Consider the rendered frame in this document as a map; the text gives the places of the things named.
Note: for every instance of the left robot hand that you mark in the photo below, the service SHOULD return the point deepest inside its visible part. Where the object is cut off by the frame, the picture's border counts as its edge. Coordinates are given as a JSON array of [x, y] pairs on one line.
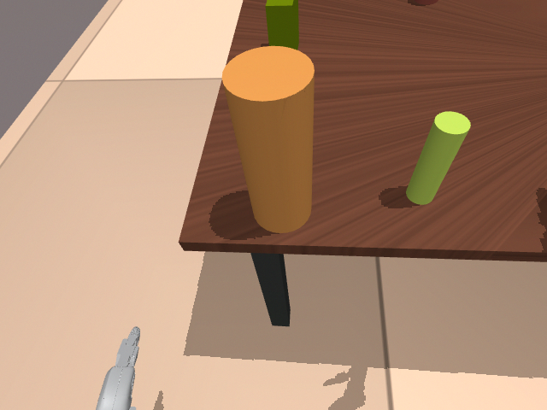
[[116, 393]]

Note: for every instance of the table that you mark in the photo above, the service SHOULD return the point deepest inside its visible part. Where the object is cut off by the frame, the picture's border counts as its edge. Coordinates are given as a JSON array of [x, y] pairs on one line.
[[384, 69]]

